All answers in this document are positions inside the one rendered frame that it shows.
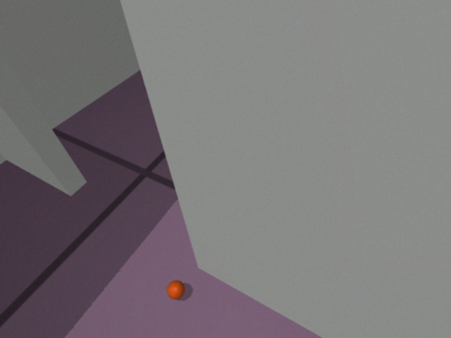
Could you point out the ball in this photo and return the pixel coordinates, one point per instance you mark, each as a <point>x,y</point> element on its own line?
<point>175,289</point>

